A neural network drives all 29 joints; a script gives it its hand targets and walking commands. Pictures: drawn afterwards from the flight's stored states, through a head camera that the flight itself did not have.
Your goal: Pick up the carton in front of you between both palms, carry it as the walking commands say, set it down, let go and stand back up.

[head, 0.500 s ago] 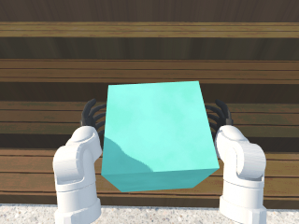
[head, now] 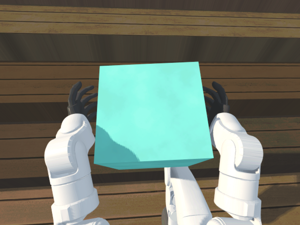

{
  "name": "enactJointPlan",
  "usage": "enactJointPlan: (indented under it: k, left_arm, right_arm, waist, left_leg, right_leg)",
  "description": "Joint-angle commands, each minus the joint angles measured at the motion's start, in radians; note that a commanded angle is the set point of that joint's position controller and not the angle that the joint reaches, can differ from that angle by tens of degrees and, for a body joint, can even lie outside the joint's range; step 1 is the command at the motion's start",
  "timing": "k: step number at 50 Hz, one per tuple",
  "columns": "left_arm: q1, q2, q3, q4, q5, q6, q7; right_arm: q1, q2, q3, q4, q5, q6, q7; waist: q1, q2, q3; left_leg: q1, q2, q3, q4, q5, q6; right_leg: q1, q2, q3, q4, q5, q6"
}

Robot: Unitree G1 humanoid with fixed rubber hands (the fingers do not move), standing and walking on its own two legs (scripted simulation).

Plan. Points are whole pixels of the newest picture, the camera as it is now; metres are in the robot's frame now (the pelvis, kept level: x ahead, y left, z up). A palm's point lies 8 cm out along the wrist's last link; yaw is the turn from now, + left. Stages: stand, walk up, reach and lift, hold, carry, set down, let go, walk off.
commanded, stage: carry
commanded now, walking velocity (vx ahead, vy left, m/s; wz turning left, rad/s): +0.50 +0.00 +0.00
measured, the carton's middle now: (151, 125) +0.36 -0.02 +0.06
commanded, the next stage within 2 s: none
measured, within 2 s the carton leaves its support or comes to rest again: neither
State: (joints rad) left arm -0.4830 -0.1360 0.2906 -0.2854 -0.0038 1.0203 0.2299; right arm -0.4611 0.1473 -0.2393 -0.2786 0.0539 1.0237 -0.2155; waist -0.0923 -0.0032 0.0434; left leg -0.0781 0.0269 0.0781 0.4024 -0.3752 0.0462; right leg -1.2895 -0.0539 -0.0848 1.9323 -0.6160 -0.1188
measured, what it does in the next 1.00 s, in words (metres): climbs: right foot 0.17 m higher, then left foot 0.13 m higher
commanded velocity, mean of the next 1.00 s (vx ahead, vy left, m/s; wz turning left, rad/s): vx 0.03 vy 0.00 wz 0.00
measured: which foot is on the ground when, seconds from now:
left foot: down 0.00-0.10, up 0.12-0.36, down 0.38-0.42, up 0.44-0.68, down 0.70-1.00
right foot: up 0.00-0.06, down 0.08-0.74, up 0.76-1.00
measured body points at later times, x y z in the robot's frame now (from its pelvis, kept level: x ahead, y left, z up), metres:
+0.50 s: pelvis +0.29 -0.05 +0.18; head +0.30 -0.07 +0.63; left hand +0.64 +0.11 +0.36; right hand +0.65 -0.20 +0.34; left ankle +0.26 +0.05 -0.34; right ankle +0.25 -0.10 -0.57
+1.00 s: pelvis +0.44 -0.02 +0.32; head +0.48 -0.03 +0.77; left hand +0.81 +0.10 +0.43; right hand +0.79 -0.21 +0.44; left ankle +0.47 +0.06 -0.40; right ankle +0.47 -0.15 -0.31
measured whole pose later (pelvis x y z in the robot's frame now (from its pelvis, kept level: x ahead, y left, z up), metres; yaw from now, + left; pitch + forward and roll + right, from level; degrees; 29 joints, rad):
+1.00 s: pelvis +0.44 -0.02 +0.32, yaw -3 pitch +3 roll +0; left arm -0.54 -0.15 0.37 -0.16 0.10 1.10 0.15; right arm -0.58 0.15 -0.26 -0.10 -0.04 1.11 -0.20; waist -0.08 0.01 0.03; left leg -0.43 0.00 0.11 0.67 -0.31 0.07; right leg -0.75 -0.01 0.02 1.29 -0.36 -0.05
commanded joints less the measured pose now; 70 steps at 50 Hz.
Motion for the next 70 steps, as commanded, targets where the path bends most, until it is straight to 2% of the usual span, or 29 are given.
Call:
enactJointPlan:
  k: [1,3,4,5,6,7,9,11,15,17,20,23,26,29,31,34,35,36,37,38,40,42,46,48,52,55,57,63,70]
  left_arm:
    - [-0.456,-0.528,-0.556,0.027,-0.094,0.019,0.008]
    - [-0.481,-0.592,-0.603,0.004,-0.133,0.024,0.000]
    - [-0.507,-0.635,-0.640,-0.006,-0.158,0.019,-0.009]
    - [-0.509,-0.681,-0.686,0.004,-0.174,0.012,-0.022]
    - [-0.537,-0.647,-0.708,0.009,-0.187,-0.006,-0.024]
    - [-0.536,-0.693,-0.756,0.006,-0.227,-0.004,-0.031]
    - [-0.637,-0.757,-0.790,-0.069,-0.293,-0.019,-0.051]
    - [-0.670,-0.814,-0.814,-0.029,-0.325,-0.015,-0.075]
    - [-0.627,-0.807,-0.797,0.032,-0.288,0.000,-0.088]
    - [-0.600,-0.771,-0.751,0.056,-0.260,0.017,-0.083]
    - [-0.541,-0.692,-0.650,0.105,-0.202,0.063,-0.067]
    - [-0.504,-0.593,-0.529,0.173,-0.131,0.110,-0.045]
    - [-0.545,-0.527,-0.486,0.141,-0.134,0.132,-0.019]
    - [-0.692,-0.525,-0.494,0.043,-0.203,0.139,-0.014]
    - [-0.699,-0.529,-0.483,0.015,-0.194,0.146,-0.014]
    - [-0.672,-0.492,-0.458,0.005,-0.147,0.156,-0.009]
    - [-0.677,-0.507,-0.449,0.006,-0.127,0.157,-0.008]
    - [-0.668,-0.519,-0.435,0.007,-0.102,0.154,-0.013]
    - [-0.674,-0.538,-0.438,-0.011,-0.094,0.152,-0.026]
    - [-0.641,-0.584,-0.468,0.004,-0.076,0.147,-0.037]
    - [-0.671,-0.615,-0.454,-0.005,-0.067,0.122,-0.050]
    - [-0.658,-0.654,-0.469,0.048,-0.056,0.111,-0.063]
    - [-0.556,-0.652,-0.497,0.132,-0.031,0.098,-0.073]
    - [-0.521,-0.675,-0.513,0.168,-0.035,0.095,-0.078]
    - [-0.588,-0.751,-0.550,0.215,-0.062,0.088,-0.087]
    - [-0.608,-0.766,-0.571,0.278,-0.090,0.085,-0.086]
    - [-0.618,-0.755,-0.551,0.316,-0.096,0.079,-0.078]
    - [-0.689,-0.792,-0.544,0.296,-0.100,0.035,-0.072]
    - [-0.672,-0.675,-0.533,0.192,-0.113,0.018,-0.023]
  right_arm:
    - [-0.579,0.583,0.622,-0.097,0.195,-0.002,0.025]
    - [-0.590,0.575,0.591,-0.108,0.183,-0.003,0.028]
    - [-0.616,0.576,0.580,-0.128,0.163,-0.006,0.030]
    - [-0.596,0.574,0.555,-0.113,0.112,-0.012,0.031]
    - [-0.509,0.566,0.506,-0.062,0.055,-0.016,0.021]
    - [-0.452,0.544,0.446,-0.019,0.018,-0.014,0.011]
    - [-0.471,0.555,0.430,-0.035,0.008,-0.024,0.013]
    - [-0.509,0.573,0.418,-0.011,-0.020,-0.030,0.018]
    - [-0.494,0.587,0.458,0.041,-0.037,-0.024,0.026]
    - [-0.510,0.579,0.491,0.052,-0.028,-0.004,0.022]
    - [-0.567,0.573,0.518,0.048,0.000,0.041,0.007]
    - [-0.630,0.538,0.493,0.083,0.010,0.087,-0.022]
    - [-0.669,0.517,0.461,0.096,0.034,0.120,-0.046]
    - [-0.773,0.509,0.451,0.050,0.063,0.140,-0.063]
    - [-0.797,0.523,0.464,0.039,0.097,0.147,-0.064]
    - [-0.846,0.592,0.523,0.011,0.134,0.146,-0.056]
    - [-0.869,0.621,0.543,0.009,0.145,0.141,-0.050]
    - [-0.859,0.643,0.550,0.027,0.153,0.131,-0.042]
    - [-0.824,0.678,0.566,0.036,0.158,0.121,-0.030]
    - [-0.760,0.711,0.581,0.072,0.159,0.117,-0.016]
    - [-0.785,0.824,0.645,0.049,0.194,0.106,0.017]
    - [-0.877,0.868,0.699,0.020,0.230,0.092,0.048]
    - [-0.734,0.820,0.669,0.086,0.178,0.087,0.062]
    - [-0.690,0.814,0.650,0.127,0.138,0.085,0.061]
    - [-0.619,0.798,0.567,0.196,0.058,0.075,0.068]
    - [-0.546,0.711,0.477,0.266,-0.039,0.075,0.045]
    - [-0.499,0.665,0.419,0.320,-0.094,0.078,0.027]
    - [-0.680,0.760,0.468,0.290,-0.032,0.046,0.023]
    - [-0.738,0.711,0.521,0.189,0.071,0.024,-0.002]
  waist:
    - [0.108,0.039,-0.340]
    - [0.303,0.309,-0.598]
    - [0.376,0.226,-0.691]
    - [0.340,0.029,-0.645]
    - [0.218,-0.390,-0.891]
    - [0.202,-0.202,-0.970]
    - [0.174,-0.014,-0.746]
    - [0.192,-0.003,-0.598]
    - [0.161,0.126,-0.503]
    - [0.171,-0.006,-0.493]
    - [0.170,-0.159,-0.513]
    - [0.240,-0.190,-0.430]
    - [0.247,-0.124,-0.408]
    - [0.142,-0.051,-0.341]
    - [0.096,-0.113,-0.328]
    - [0.010,-0.320,-0.567]
    - [-0.038,-0.274,-0.632]
    - [-0.054,-0.158,-0.704]
    - [-0.072,0.107,-0.726]
    - [-0.042,0.342,-0.720]
    - [0.004,0.110,-0.692]
    - [0.036,0.006,-0.527]
    - [0.025,0.020,-0.489]
    - [0.050,-0.016,-0.486]
    - [0.080,0.204,-0.519]
    - [0.096,0.145,-0.495]
    - [0.065,-0.040,-0.540]
    - [0.110,-0.063,-0.381]
    - [0.115,-0.072,-0.455]
  left_leg:
    - [-0.118,0.110,0.049,-0.209,1.228,0.133]
    - [-0.135,0.154,0.049,0.176,1.904,0.124]
    - [-0.079,0.121,0.066,0.528,1.817,0.074]
    - [-0.213,-0.038,0.037,0.916,0.797,0.016]
    - [-0.443,-0.272,-0.191,1.465,0.111,-0.054]
    - [-0.416,-0.223,-0.345,1.592,0.157,-0.025]
    - [-0.573,-0.129,-0.264,1.524,0.155,0.005]
    - [-0.757,-0.098,-0.244,1.543,0.069,0.059]
    - [-0.787,-0.022,-0.112,1.158,-0.010,0.052]
    - [-0.726,-0.039,-0.003,1.005,0.051,0.041]
    - [-0.804,-0.037,0.021,1.034,0.083,0.053]
    - [-1.312,-0.078,0.032,1.404,-0.206,0.043]
    - [-1.611,-0.035,-0.083,1.733,-0.402,0.058]
    - [-1.178,0.007,0.029,1.380,-0.270,0.044]
    - [-0.771,-0.018,0.132,1.031,-0.206,0.048]
    - [-0.403,-0.135,0.190,0.785,-0.017,0.093]
    - [-0.336,-0.142,0.124,0.586,0.052,0.107]
    - [-0.188,-0.077,-0.101,0.488,0.148,0.178]
    - [-0.095,0.092,-0.447,0.353,0.477,0.311]
    - [0.014,0.196,-0.702,0.170,0.898,0.431]
    - [0.018,0.212,-0.651,0.248,0.574,0.393]
    - [-0.057,0.188,-0.531,0.233,0.335,0.286]
    - [0.087,0.201,-0.376,0.179,0.630,0.261]
    - [-0.007,0.181,-0.228,0.142,0.726,0.195]
    - [-0.099,0.170,-0.040,0.129,0.975,0.160]
    - [-0.031,0.121,-0.010,0.199,0.711,0.075]
    - [-0.150,0.068,-0.042,0.234,0.088,-0.001]
    - [-0.166,0.015,-0.030,0.117,-0.015,0.028]
    - [-0.155,0.014,-0.041,0.147,0.082,0.090]
  right_leg:
    - [0.529,0.025,-0.172,-0.562,0.204,-0.025]
    - [1.040,0.160,-0.220,-0.732,0.380,-0.011]
    - [1.184,0.217,-0.147,-1.004,0.473,0.005]
    - [1.266,0.114,0.127,-1.312,0.708,-0.077]
    - [1.477,-0.271,0.857,-1.460,1.554,-0.279]
    - [1.508,-0.249,0.836,-1.400,1.515,-0.276]
    - [1.363,-0.200,0.670,-1.361,1.078,-0.221]
    - [1.334,-0.162,0.584,-1.384,0.795,-0.206]
    - [1.342,-0.163,0.343,-1.436,1.055,-0.161]
    - [1.314,-0.141,0.237,-1.472,1.402,-0.126]
    - [1.429,-0.130,0.185,-1.475,1.524,-0.097]
    - [1.849,-0.186,0.320,-1.447,1.654,-0.169]
    - [1.968,-0.279,0.415,-1.451,1.357,-0.217]
    - [1.479,-0.138,0.226,-1.679,0.918,-0.138]
    - [1.172,-0.089,0.093,-1.780,1.090,-0.111]
    - [1.290,-0.175,-0.007,-1.486,2.200,-0.076]
    - [1.374,-0.174,-0.026,-1.323,2.265,-0.032]
    - [1.284,-0.138,0.031,-1.144,2.102,0.056]
    - [1.121,-0.011,0.017,-0.800,1.608,0.118]
    - [0.874,0.187,0.113,-0.421,0.484,0.139]
    - [0.644,0.141,0.292,-0.132,0.264,0.074]
    - [0.502,0.090,0.258,-0.161,0.291,0.035]
    - [0.360,0.059,0.167,-0.271,0.256,0.040]
    - [0.541,0.009,0.120,-0.689,0.237,0.065]
    - [0.927,0.056,-0.013,-1.156,0.447,0.085]
    - [1.032,0.018,0.035,-1.501,0.673,0.068]
    - [1.208,-0.177,0.213,-1.428,1.166,0.009]
    - [1.040,-0.099,0.224,-1.547,0.210,0.011]
    - [1.136,-0.102,0.182,-1.504,0.427,-0.038]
